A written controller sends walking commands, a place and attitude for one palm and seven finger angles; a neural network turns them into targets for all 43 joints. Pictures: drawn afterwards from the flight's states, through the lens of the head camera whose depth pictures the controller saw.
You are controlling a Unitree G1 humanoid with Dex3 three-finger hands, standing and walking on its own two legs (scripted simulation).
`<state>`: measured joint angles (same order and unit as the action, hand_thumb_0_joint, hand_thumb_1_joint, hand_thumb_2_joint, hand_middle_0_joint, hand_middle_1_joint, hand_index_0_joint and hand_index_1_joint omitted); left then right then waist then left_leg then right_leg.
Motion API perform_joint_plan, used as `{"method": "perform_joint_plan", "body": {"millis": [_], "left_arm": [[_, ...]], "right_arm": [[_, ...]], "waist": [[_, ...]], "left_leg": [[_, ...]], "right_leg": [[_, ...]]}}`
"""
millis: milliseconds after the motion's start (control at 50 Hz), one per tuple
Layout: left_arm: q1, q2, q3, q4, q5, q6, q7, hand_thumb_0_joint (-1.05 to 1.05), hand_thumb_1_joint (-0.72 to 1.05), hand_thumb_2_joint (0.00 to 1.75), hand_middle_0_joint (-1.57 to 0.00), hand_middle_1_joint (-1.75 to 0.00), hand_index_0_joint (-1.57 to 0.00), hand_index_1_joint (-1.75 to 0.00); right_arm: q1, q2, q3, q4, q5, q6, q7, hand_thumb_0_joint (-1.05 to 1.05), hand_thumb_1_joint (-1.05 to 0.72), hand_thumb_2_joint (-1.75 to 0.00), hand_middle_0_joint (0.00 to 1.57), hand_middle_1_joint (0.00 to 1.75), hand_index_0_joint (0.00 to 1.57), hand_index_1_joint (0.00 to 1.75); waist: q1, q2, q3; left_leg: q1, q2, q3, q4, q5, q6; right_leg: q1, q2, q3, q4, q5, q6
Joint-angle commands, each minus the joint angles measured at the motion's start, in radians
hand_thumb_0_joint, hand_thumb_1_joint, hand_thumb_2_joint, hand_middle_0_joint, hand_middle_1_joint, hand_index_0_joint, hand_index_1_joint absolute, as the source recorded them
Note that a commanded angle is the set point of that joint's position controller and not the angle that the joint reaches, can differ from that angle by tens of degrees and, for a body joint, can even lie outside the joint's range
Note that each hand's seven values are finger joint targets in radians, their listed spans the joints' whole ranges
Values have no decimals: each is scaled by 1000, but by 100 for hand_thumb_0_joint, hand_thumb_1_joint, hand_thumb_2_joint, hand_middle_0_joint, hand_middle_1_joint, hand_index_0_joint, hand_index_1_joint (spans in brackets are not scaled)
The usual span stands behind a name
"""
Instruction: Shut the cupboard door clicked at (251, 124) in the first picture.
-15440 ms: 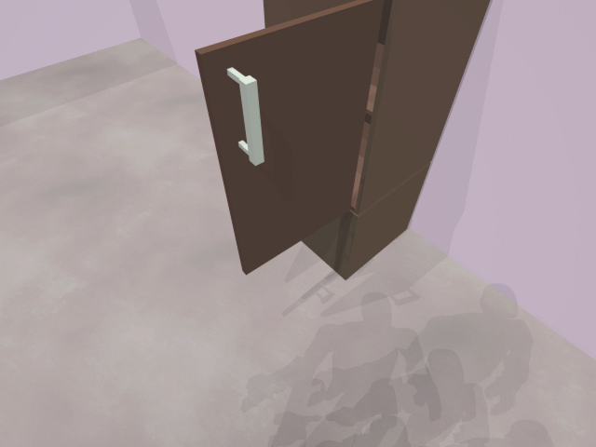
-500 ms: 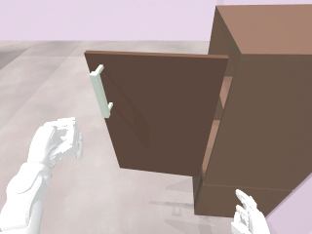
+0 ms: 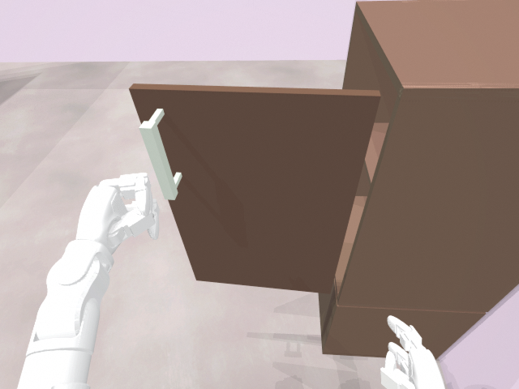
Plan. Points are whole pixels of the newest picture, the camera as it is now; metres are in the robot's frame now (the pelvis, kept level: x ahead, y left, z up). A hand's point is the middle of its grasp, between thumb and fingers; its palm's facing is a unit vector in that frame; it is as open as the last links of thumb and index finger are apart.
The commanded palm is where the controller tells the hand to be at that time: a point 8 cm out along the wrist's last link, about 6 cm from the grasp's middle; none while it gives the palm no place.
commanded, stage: bring the fist close to the handle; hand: left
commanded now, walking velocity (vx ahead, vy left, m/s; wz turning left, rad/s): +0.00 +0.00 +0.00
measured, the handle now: (164, 156) +0.45 +0.20 +0.15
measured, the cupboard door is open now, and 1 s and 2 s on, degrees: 86 86 69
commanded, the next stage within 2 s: push the door shut along its arc in 0.62 s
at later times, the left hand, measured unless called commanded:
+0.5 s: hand (161, 198) +0.34 +0.18 +0.15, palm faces +0.00 -1.00 -0.05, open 3.1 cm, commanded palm +0.31 +0.22 +0.15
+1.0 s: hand (169, 182) +0.37 +0.17 +0.15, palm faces -0.06 -1.00 -0.06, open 3.1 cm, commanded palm +0.36 +0.22 +0.15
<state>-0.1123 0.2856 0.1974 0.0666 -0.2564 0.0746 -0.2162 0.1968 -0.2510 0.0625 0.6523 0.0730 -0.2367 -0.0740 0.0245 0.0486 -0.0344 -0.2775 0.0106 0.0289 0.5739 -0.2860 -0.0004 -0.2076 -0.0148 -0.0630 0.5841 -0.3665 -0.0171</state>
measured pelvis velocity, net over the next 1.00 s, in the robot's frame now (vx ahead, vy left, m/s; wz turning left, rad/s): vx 0.00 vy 0.00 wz -0.01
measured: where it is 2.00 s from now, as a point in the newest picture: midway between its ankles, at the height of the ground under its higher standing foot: outside the picture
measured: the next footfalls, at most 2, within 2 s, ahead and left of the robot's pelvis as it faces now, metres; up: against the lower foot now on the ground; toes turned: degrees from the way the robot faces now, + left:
none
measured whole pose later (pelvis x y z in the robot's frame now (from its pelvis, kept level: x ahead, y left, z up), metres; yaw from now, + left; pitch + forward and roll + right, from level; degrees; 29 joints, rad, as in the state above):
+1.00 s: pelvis +0.00 +0.00 +0.00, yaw +0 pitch +1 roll +0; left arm -0.42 0.33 0.21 0.45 -0.22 0.01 -0.24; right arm 0.21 -0.26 0.05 0.66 0.07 -0.15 -0.07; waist -0.02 0.04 -0.02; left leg -0.30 0.02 0.03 0.56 -0.27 0.00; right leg -0.23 -0.01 -0.06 0.57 -0.35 -0.02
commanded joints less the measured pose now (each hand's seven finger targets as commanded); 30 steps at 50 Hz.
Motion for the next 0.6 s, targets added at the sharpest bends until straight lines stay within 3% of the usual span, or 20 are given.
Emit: {"method": "perform_joint_plan", "body": {"millis": [0, 40, 80, 120, 180, 220, 240, 260, 320, 340, 400, 440, 480, 520, 540, 580], "left_arm": [[-361, 168, 74, -178, -9, -67, 10, 0, 90, 90, -130, -150, -130, -150], [-381, 232, 126, -111, -5, -65, 18, 0, 90, 90, -130, -150, -130, -150], [-440, 187, 82, -97, 0, -67, 12, 0, 90, 90, -130, -150, -130, -150], [-467, 186, 79, -98, 3, -73, 15, 0, 90, 90, -130, -150, -130, -150], [-444, 180, 78, -83, 6, -82, 19, 0, 90, 90, -130, -150, -130, -150], [-452, 174, 75, -51, 5, -79, 18, 0, 90, 90, -130, -150, -130, -150], [-437, 199, 92, -40, 10, -82, 25, 0, 90, 90, -130, -150, -130, -150], [-433, 155, 58, -39, 10, -80, 23, 0, 90, 90, -130, -150, -130, -150], [-446, 181, 83, -66, 10, -85, 30, 0, 90, 90, -130, -150, -130, -150], [-432, 242, 136, -75, 13, -94, 40, 0, 90, 90, -130, -150, -130, -150], [-463, 188, 87, -119, 13, -105, 36, 0, 90, 90, -130, -150, -130, -150], [-447, 235, 123, -90, 11, -109, 39, 0, 90, 90, -130, -150, -130, -150], [-485, 159, 53, -93, 8, -107, 29, 0, 90, 90, -130, -150, -130, -150], [-487, 179, 72, -56, 3, -97, 28, 0, 90, 90, -130, -150, -130, -150], [-478, 217, 99, -37, 6, -97, 31, 0, 90, 90, -130, -150, -130, -150], [-525, 186, 66, -26, 7, -93, 22, 0, 90, 90, -130, -150, -130, -150]], "right_arm": [[-122, -111, -51, -159, -3, -49, -5, 0, -90, -90, 20, 30, 20, 30], [-112, -124, -51, -142, -6, -34, -6, 0, -90, -90, 20, 30, 20, 30], [-119, -117, -51, -150, 0, -24, -3, 0, -90, -90, 20, 30, 20, 30], [-115, -116, -54, -156, -2, -22, 0, 0, -90, -90, 20, 30, 20, 30], [-105, -118, -59, -161, -2, -15, 7, 0, -90, -90, 20, 30, 20, 30], [-101, -120, -61, -160, -2, -7, 9, 0, -90, -90, 20, 30, 20, 30], [-100, -126, -61, -156, -2, -3, 9, 0, -90, -90, 20, 30, 20, 30], [-103, -119, -60, -164, -1, 0, 12, 0, -90, -90, 20, 30, 20, 30], [-107, -119, -62, -172, 0, 4, 13, 0, -90, -90, 20, 30, 20, 30], [-103, -128, -65, -166, -5, 8, 11, 0, -90, -90, 20, 30, 20, 30], [-110, -115, -62, -175, -2, 7, 13, 0, -90, -90, 20, 30, 20, 30], [-106, -125, -62, -162, -4, 10, 9, 0, -90, -90, 20, 30, 20, 30], [-112, -115, -59, -165, 1, 8, 10, 0, -90, -90, 20, 30, 20, 30], [-105, -122, -61, -157, 1, 9, 5, 0, -90, -90, 20, 30, 20, 30], [-102, -130, -62, -149, -1, 13, 2, 0, -90, -90, 20, 30, 20, 30], [-108, -125, -59, -151, 3, 15, 2, 0, -90, -90, 20, 30, 20, 30]], "waist": [[-10, -43, -211], [-7, -67, -191], [-18, -43, -192], [-14, -3, -224], [-11, -30, -250], [-12, -44, -234], [-9, -68, -218], [-11, -58, -210], [-6, -37, -230], [0, -58, -241], [-12, -14, -253], [-12, -40, -222], [-28, -16, -201], [-28, -37, -190], [-25, -65, -189], [-35, -54, -182]], "left_leg": [[178, -11, -22, -53, 259, 32], [152, -9, -22, -53, 242, 31], [158, -12, -16, -57, 249, 31], [178, -12, -17, -53, 269, 29], [179, -10, -17, -49, 310, 29], [169, -11, -15, -52, 293, 28], [155, -9, -15, -53, 280, 31], [154, -11, -13, -58, 271, 31], [165, -12, -10, -61, 271, 30], [162, -9, -10, -58, 273, 33], [184, -9, -6, -59, 298, 31], [165, -7, -7, -62, 260, 32], [176, -9, -7, -65, 247, 32], [169, -9, -14, -69, 215, 32], [156, -8, -13, -69, 198, 34], [157, -11, -15, -73, 193, 34]], "right_leg": [[-44, 6, 13, -90, 368, 16], [-37, 3, 23, -101, 356, 18], [-44, 4, 23, -99, 367, 17], [-36, 4, 20, -91, 380, 11], [-17, 6, 15, -81, 430, 10], [-27, 7, 16, -85, 417, 12], [-25, 5, 19, -93, 402, 13], [-35, 7, 17, -92, 393, 13], [-24, 7, 20, -93, 393, 11], [-8, 5, 24, -98, 396, 14], [-12, 8, 20, -89, 421, 11], [-16, 9, 24, -104, 380, 13], [-46, 11, 22, -107, 366, 13], [-58, 14, 22, -115, 329, 13], [-49, 11, 28, -124, 309, 16], [-61, 11, 28, -122, 302, 15]]}}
